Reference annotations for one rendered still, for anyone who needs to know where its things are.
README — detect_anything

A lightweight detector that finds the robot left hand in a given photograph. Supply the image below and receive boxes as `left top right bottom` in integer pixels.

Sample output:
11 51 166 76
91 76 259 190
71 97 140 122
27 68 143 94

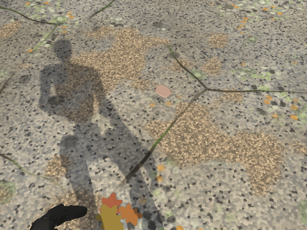
30 203 87 230

